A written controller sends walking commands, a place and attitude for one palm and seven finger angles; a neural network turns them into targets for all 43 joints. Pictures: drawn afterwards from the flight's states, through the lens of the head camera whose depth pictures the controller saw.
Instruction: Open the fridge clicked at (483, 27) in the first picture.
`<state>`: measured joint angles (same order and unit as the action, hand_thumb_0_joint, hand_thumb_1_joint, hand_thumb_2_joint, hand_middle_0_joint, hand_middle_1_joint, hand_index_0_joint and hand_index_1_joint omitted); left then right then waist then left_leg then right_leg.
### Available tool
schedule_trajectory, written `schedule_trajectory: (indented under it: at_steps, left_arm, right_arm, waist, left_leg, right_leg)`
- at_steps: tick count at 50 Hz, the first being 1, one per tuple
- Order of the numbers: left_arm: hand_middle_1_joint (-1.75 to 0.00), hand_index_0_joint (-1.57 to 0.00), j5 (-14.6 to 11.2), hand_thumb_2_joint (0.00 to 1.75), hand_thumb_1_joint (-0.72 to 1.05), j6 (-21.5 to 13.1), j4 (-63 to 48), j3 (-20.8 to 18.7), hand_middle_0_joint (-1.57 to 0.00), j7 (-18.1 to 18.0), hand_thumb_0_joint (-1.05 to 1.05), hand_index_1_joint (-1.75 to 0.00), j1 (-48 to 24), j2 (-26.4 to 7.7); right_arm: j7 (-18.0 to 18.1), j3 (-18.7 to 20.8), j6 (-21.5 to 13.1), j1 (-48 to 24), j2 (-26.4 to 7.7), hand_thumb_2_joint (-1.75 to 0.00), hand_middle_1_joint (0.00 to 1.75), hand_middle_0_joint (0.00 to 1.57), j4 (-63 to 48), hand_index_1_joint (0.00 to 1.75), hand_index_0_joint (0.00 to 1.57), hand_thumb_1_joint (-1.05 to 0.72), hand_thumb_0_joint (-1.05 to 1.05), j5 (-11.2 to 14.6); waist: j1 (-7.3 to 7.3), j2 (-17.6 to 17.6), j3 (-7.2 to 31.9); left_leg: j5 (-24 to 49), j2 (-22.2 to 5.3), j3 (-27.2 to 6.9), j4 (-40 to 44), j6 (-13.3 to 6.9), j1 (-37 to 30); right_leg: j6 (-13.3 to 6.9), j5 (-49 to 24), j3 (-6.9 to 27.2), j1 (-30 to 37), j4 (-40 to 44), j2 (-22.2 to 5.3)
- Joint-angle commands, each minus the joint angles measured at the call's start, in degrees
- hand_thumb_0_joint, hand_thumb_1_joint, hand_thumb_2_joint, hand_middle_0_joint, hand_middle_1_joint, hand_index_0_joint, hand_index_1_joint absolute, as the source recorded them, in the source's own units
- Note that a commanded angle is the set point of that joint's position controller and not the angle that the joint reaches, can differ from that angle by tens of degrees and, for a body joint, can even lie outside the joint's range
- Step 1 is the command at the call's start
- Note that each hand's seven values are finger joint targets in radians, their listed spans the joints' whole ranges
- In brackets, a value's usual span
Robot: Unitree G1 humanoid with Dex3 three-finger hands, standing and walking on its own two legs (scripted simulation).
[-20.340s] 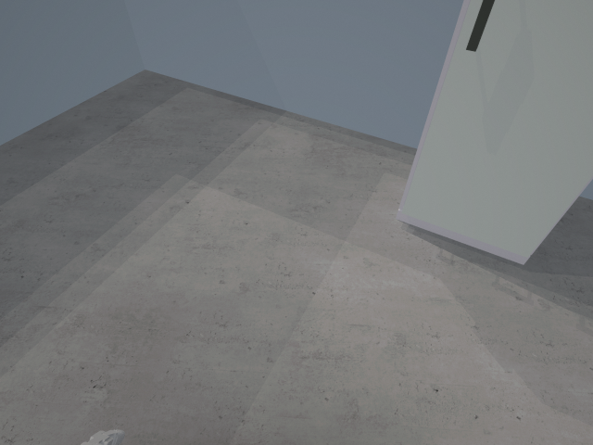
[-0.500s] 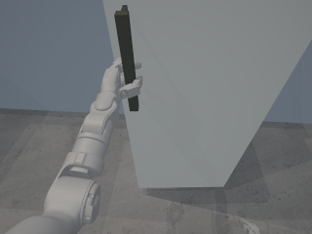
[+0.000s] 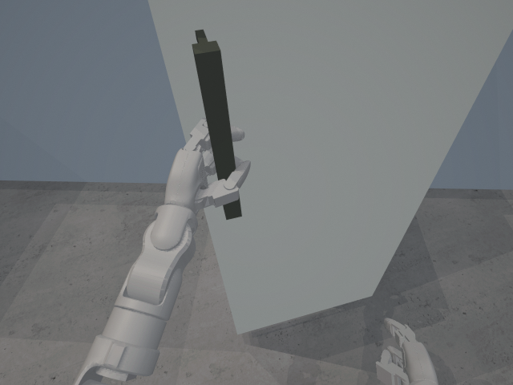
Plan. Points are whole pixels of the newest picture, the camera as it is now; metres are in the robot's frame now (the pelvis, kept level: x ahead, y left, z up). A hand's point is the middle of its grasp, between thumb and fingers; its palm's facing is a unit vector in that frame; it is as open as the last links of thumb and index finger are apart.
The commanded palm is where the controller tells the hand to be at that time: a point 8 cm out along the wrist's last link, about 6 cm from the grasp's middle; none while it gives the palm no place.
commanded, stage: walk backward, drawing the door open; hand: left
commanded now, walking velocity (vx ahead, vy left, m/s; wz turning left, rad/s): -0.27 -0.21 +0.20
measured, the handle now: (219, 138) +0.40 +0.06 +0.21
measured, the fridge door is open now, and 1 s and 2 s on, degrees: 19 54 84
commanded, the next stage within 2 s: stop walking and hold the door back in 1.58 s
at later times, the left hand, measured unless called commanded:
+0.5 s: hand (296, 267) +0.22 -0.04 +0.17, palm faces -0.16 -0.98 -0.15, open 7.4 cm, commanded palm +0.20 +0.02 +0.19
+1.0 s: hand (430, 349) +0.14 -0.15 +0.17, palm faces +0.24 -0.95 -0.18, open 7.6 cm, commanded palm +0.10 -0.12 +0.18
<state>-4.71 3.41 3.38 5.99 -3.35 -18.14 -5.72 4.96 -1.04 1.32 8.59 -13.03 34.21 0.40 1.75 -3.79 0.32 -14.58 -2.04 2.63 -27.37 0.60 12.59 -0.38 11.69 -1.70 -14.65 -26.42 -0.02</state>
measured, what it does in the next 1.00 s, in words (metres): steps to the right, turning left: left foot, then right foot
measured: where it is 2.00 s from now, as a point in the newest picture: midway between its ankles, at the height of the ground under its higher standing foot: outside the picture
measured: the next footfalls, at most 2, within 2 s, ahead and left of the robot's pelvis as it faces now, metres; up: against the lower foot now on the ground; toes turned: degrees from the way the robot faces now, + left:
left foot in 0.52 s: -0.05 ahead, +0.06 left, +0.00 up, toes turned +14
right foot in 0.72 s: +0.03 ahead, -0.28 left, +0.00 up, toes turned +20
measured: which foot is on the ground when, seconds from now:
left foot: down 0.00-0.32, up 0.34-0.50, down 0.52-0.72, up 0.74-0.90, down 0.92-1.00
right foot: down 0.00-0.52, up 0.54-0.70, down 0.72-0.90, up 0.92-1.00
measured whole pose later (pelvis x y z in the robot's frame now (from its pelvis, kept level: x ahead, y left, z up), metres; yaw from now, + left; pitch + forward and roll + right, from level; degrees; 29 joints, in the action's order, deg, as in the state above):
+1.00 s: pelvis -0.08 -0.31 -0.03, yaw +35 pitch -2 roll +3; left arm 1.4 -1.4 -27.8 17.2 -0.3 -3.2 -8.4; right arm 1.4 0.2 -5.4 1.8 -10.1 32.2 -0.6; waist 2.6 -0.1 -9.5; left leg -14.0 -2.9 0.3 -37.4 3.5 21.0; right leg 0.6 24.9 -1.3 -29.6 -59.2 -0.3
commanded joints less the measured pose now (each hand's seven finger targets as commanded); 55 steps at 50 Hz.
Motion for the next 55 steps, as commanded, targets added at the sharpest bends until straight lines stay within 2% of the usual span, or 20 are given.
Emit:
schedule_trajectory:
  at_steps: [1, 11, 17, 22, 24, 26, 27, 30, 33, 36, 42, 44, 45, 46, 47, 51, 52, 53, 54, 55]
  left_arm:
    - [-1.4, -0.45, 1.6, 0.9, 0.9, -9.0, -24.8, -0.9, -0.45, 0.5, 0.0, -1.4, -17.3, -5.6]
    - [-1.4, -0.45, 4.2, 0.9, 0.9, -11.1, -36.0, 1.1, -0.45, 0.8, 0.0, -1.4, -7.6, -4.6]
    - [-1.4, -0.45, 5.2, 0.9, 0.9, -10.6, -42.3, 0.3, -0.45, 0.1, 0.0, -1.4, -2.4, -6.0]
    - [-1.4, -0.45, 6.0, 0.9, 0.9, -10.3, -44.9, 6.2, -0.45, 0.8, 0.0, -1.4, -0.6, -0.8]
    - [-1.4, -0.45, 5.0, 0.9, 0.9, -10.4, -47.2, 9.7, -0.45, 1.1, 0.0, -1.4, -2.8, 0.5]
    - [-1.4, -0.45, 5.7, 0.9, 0.9, -11.0, -46.8, 11.3, -0.45, 1.7, 0.0, -1.4, -3.5, 0.8]
    - [-1.4, -0.45, 6.9, 0.9, 0.9, -11.2, -45.8, 9.2, -0.45, 1.7, 0.0, -1.4, -2.5, -1.2]
    - [-1.4, -0.45, 6.8, 0.9, 0.9, -12.1, -49.6, 8.1, -0.45, 2.0, 0.0, -1.4, -2.0, -1.4]
    - [-1.4, -0.45, 5.9, 0.9, 0.9, -12.2, -47.6, 9.3, -0.45, 0.9, 0.0, -1.4, 0.4, 2.0]
    - [-1.4, -0.45, 6.9, 0.9, 0.9, -11.8, -52.8, 5.3, -0.45, 0.7, 0.0, -1.4, -1.9, -4.7]
    - [-1.4, -0.45, 6.3, 0.9, 0.9, -11.5, -52.0, 9.6, -0.45, 2.3, 0.0, -1.4, 2.4, 0.9]
    - [-1.4, -0.45, 5.8, 0.9, 0.9, -12.2, -50.9, 11.8, -0.45, 2.5, 0.0, -1.4, 0.6, 1.6]
    - [-1.4, -0.45, 5.8, 0.9, 0.9, -12.7, -50.4, 12.7, -0.45, 2.8, 0.0, -1.4, -0.4, 2.5]
    - [-1.4, -0.45, 7.8, 0.9, 0.9, -12.7, -47.7, 11.5, -0.45, 2.7, 0.0, -1.4, 0.7, 0.6]
    - [-1.4, -0.45, 7.3, 0.9, 0.9, -12.3, -47.0, 9.3, -0.45, 2.4, 0.0, -1.4, 2.0, -0.2]
    - [-1.4, -0.45, 5.6, 0.9, 0.9, -11.9, -49.8, 6.7, -0.45, 0.6, 0.0, -1.4, 4.0, -0.4]
    - [-1.4, -0.45, 5.9, 0.9, 0.9, -11.1, -49.5, 7.3, -0.45, 0.3, 0.0, -1.4, 5.1, 1.2]
    - [-1.4, -0.45, 5.8, 0.9, 0.9, -10.2, -51.7, 6.1, -0.45, -0.1, 0.0, -1.4, 4.2, -2.1]
    - [-1.4, -0.45, 6.5, 0.9, 0.9, -9.6, -53.9, 4.1, -0.45, -0.5, 0.0, -1.4, 2.7, -5.0]
    - [-1.4, -0.45, 6.9, 0.9, 0.9, -9.8, -53.8, 1.7, -0.45, -1.2, 0.0, -1.4, 1.5, -6.4]
  right_arm:
    - [-0.3, 1.6, -1.0, -7.2, -4.2, -0.9, 0.3, 0.2, -11.0, 0.3, 0.2, -0.9, 0.0, -0.6]
    - [-1.6, 1.9, -0.3, -10.0, -3.4, -0.9, 0.3, 0.2, -12.5, 0.3, 0.2, -0.9, 0.0, -0.9]
    - [-1.4, 1.7, -3.2, -10.9, -0.3, -0.9, 0.3, 0.2, -12.3, 0.3, 0.2, -0.9, 0.0, 0.5]
    - [-1.3, 0.8, -5.7, -8.4, 0.3, -0.9, 0.3, 0.2, -11.2, 0.3, 0.2, -0.9, 0.0, -1.0]
    - [-1.4, 1.2, -6.3, -6.1, -1.4, -0.9, 0.3, 0.2, -10.4, 0.3, 0.2, -0.9, 0.0, -0.7]
    - [-2.2, 2.8, -7.2, -7.4, -4.5, -0.9, 0.3, 0.2, -12.3, 0.3, 0.2, -0.9, 0.0, -2.2]
    - [-2.9, 2.8, -7.1, -8.7, -4.8, -0.9, 0.3, 0.2, -11.7, 0.3, 0.2, -0.9, 0.0, -2.6]
    - [-3.6, 3.1, -7.9, -13.5, -4.4, -0.9, 0.3, 0.2, -11.0, 0.3, 0.2, -0.9, 0.0, -1.7]
    - [-4.6, 3.8, -9.3, -13.0, -4.4, -0.9, 0.3, 0.2, -10.2, 0.3, 0.2, -0.9, 0.0, 0.6]
    - [-4.0, 3.3, -9.2, -11.3, -0.2, -0.9, 0.3, 0.2, -9.9, 0.3, 0.2, -0.9, 0.0, 2.3]
    - [-2.1, 1.5, -9.6, -10.9, 1.1, -0.9, 0.3, 0.2, -9.5, 0.3, 0.2, -0.9, 0.0, 0.1]
    - [-2.4, 2.1, -9.6, -8.6, -1.1, -0.9, 0.3, 0.2, -9.3, 0.3, 0.2, -0.9, 0.0, -0.2]
    - [-2.6, 3.6, -9.9, -9.4, -5.0, -0.9, 0.3, 0.2, -10.7, 0.3, 0.2, -0.9, 0.0, -1.2]
    - [-3.1, 3.8, -9.6, -8.6, -5.8, -0.9, 0.3, 0.2, -10.4, 0.3, 0.2, -0.9, 0.0, -2.4]
    - [-3.7, 3.8, -9.5, -11.3, -6.5, -0.9, 0.3, 0.2, -10.8, 0.3, 0.2, -0.9, 0.0, -1.8]
    - [-4.6, 3.1, -9.2, -18.1, -4.6, -0.9, 0.3, 0.2, -10.2, 0.3, 0.2, -0.9, 0.0, -0.5]
    - [-4.9, 3.6, -8.8, -15.6, -3.7, -0.9, 0.3, 0.2, -10.0, 0.3, 0.2, -0.9, 0.0, 0.6]
    - [-5.1, 3.5, -8.9, -12.6, -1.4, -0.9, 0.3, 0.2, -10.4, 0.3, 0.2, -0.9, 0.0, 1.7]
    - [-4.7, 3.8, -8.6, -13.5, -0.4, -0.9, 0.3, 0.2, -11.5, 0.3, 0.2, -0.9, 0.0, 2.0]
    - [-4.1, 3.2, -8.7, -13.1, -0.3, -0.9, 0.3, 0.2, -10.6, 0.3, 0.2, -0.9, 0.0, 0.9]
  waist:
    - [0.02, 0.6, 20.9]
    - [0.39, 1.5, 17.3]
    - [-1.56, 15.6, 17.3]
    - [0.12, 13.0, 13.7]
    - [2.98, 5.3, 13.1]
    - [2.17, -11.3, 12.5]
    - [0.89, -4.0, 14.0]
    - [-0.5, -2.7, 12.3]
    - [-1.66, -1.5, 15.5]
    - [-1.61, 22.1, 20.7]
    - [0.94, 14.4, 12.8]
    - [3.46, 7.2, 13.1]
    - [2.72, -8.2, 12.8]
    - [2.4, -4.0, 13.7]
    - [0.9, 1.7, 13.0]
    - [-2.37, -8.3, 8.4]
    - [-2.65, -2.6, 11.8]
    - [-2.23, 15.7, 14.1]
    - [-2.75, 27.7, 14.8]
    - [-2.84, 23.6, 13.6]
  left_leg:
    - [35.1, -5.5, -3.6, 1.1, -2.1, -13.6]
    - [28.8, -10.2, -11.5, 3.5, -4.9, -0.9]
    - [-9.8, 2.9, 0.1, -20.1, -0.7, 9.0]
    - [-10.6, 0.1, 1.6, -18.4, 0.4, 8.7]
    - [3.6, -2.8, -3.6, -0.5, -0.5, -1.4]
    - [41.9, -25.7, -39.6, 10.1, -10.4, -10.9]
    - [39.6, -28.3, -40.6, 9.1, -12.9, -10.6]
    - [39.7, -22.7, -29.4, 0.8, -10.7, -5.1]
    - [17.3, -12.0, -15.6, -0.7, -2.8, 6.1]
    - [-17.2, 4.2, -0.3, -25.2, 0.8, 12.3]
    - [-10.2, -0.5, 3.2, -16.7, 1.2, 8.4]
    - [11.3, -5.9, -4.4, 1.1, -0.9, -6.5]
    - [39.3, -22.0, -29.7, 6.8, -7.5, -15.2]
    - [45.1, -29.9, -41.3, 6.9, -12.9, -12.9]
    - [36.2, -30.1, -37.1, 8.2, -13.6, -10.7]
    - [6.9, -18.0, -18.0, 3.0, -6.2, 16.1]
    - [-7.9, -10.2, -9.3, -2.5, -2.1, 15.7]
    - [-16.3, 1.7, 1.1, -17.5, 1.8, 11.0]
    - [-22.0, 5.3, 0.1, -38.3, 2.0, 13.5]
    - [-20.7, 3.0, -2.2, -47.0, 1.0, 14.0]
  right_leg:
    - [1.5, -17.1, -0.8, 2.3, -1.7, -1.8]
    - [0.6, -6.2, 1.4, 3.7, -5.5, -1.8]
    - [-6.9, -2.0, 5.0, 7.1, 10.5, -14.8]
    - [-9.1, -15.8, -4.7, 5.0, 2.8, -13.3]
    - [-5.9, -15.6, -6.4, -2.6, -13.1, -9.4]
    - [0.9, 15.4, 1.5, -21.7, -34.9, -0.5]
    - [1.2, 13.0, 8.6, -20.0, -40.8, -2.3]
    - [1.5, 15.1, 11.8, -17.4, -34.2, -4.0]
    - [0.5, 2.2, 3.2, 8.3, -6.0, -1.0]
    - [-7.9, -13.5, 9.5, 13.7, 5.6, -15.8]
    - [-8.3, -26.7, -5.3, 5.1, -7.0, -12.8]
    - [-4.0, -14.5, -6.1, -8.2, -22.2, -9.2]
    - [0.5, 10.8, -4.6, -23.0, -33.8, -1.6]
    - [1.9, 18.5, 5.0, -21.2, -40.1, -2.6]
    - [2.0, 14.3, 9.2, -19.7, -41.8, -3.4]
    - [0.8, 10.8, 10.0, 7.2, -13.3, -4.3]
    - [-1.3, 5.6, 7.4, 12.8, -1.5, -5.6]
    - [-3.9, 9.0, 7.6, 8.8, 8.5, -9.0]
    - [-11.2, 12.8, 22.5, 2.3, 13.3, -18.6]
    - [-12.1, 7.4, 18.3, -0.8, 11.8, -19.2]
